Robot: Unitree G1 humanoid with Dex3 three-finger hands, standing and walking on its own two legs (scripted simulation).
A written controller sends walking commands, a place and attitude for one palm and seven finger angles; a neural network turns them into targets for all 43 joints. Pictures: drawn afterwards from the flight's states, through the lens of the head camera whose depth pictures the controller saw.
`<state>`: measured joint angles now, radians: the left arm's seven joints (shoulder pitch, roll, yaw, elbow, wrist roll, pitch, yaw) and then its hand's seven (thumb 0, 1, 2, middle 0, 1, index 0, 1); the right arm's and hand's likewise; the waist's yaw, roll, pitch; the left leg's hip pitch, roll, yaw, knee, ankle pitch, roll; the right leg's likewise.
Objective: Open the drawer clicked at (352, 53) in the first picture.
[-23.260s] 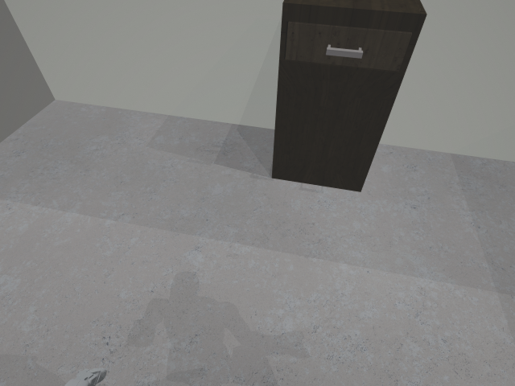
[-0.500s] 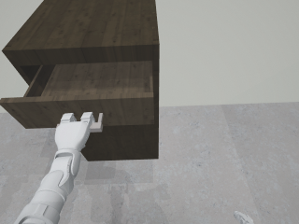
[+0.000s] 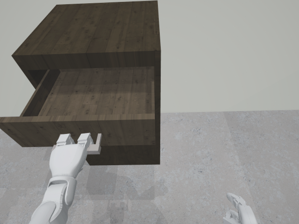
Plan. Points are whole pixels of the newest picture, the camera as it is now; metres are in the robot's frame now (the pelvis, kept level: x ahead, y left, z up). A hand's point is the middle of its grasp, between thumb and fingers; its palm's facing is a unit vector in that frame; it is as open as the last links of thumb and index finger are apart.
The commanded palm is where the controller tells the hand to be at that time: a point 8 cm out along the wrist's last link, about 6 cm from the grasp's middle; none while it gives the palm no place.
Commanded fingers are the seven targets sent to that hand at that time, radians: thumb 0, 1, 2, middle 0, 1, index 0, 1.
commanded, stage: pull the drawer open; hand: left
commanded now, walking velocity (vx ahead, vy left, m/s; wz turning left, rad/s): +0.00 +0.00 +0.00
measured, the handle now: (78, 143) +0.33 +0.24 +0.01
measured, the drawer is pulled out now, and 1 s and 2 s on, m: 0.23 0.30 0.30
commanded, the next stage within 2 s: open the thumb to release the handle in 0.92 s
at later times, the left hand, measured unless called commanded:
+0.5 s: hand (73, 184) +0.22 +0.23 -0.01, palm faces +0.00 -0.06 -1.00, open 5.6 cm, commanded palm +0.18 +0.23 +0.04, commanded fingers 0.00 0.90 0.90 -0.40 -1.35 -0.40 -1.35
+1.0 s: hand (71, 191) +0.20 +0.23 -0.01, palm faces -0.01 -0.09 -1.00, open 5.8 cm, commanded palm +0.19 +0.23 +0.04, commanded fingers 0.00 0.90 0.90 -0.40 -1.35 -0.40 -1.35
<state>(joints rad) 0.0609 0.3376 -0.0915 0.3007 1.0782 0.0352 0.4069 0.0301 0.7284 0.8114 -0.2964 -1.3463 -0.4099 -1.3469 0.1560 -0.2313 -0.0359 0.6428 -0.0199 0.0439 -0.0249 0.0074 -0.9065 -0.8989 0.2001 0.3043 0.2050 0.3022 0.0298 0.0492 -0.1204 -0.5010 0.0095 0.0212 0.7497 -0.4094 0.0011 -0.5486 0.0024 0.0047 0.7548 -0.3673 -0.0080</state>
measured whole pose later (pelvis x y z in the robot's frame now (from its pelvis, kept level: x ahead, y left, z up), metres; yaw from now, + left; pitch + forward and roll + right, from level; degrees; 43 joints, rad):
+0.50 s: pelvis -0.01 -0.01 +0.00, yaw +0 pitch +8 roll +1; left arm 0.25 0.33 -0.08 0.14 1.07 0.03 0.41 0.04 0.72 0.81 -0.30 -1.35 -0.42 -1.35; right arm 0.11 -0.22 -0.02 0.64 -0.03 0.03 -0.03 0.01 -0.91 -0.90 0.20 0.30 0.21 0.30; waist 0.05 0.05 -0.10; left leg -0.49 0.01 0.02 0.77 -0.41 -0.01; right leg -0.55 0.00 0.00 0.79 -0.38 -0.02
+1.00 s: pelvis +0.01 +0.00 -0.01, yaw -2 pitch +11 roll +0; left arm 0.53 0.34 -0.04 -0.12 1.06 0.03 0.43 0.03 0.74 0.76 -0.25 -1.30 -0.38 -1.29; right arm 0.12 -0.23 -0.02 0.59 -0.05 0.04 0.03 0.01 -0.91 -0.90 0.20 0.30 0.20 0.30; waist 0.03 0.04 -0.13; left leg -0.54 0.02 0.05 0.84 -0.48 0.00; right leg -0.61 0.02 0.03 0.86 -0.43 -0.01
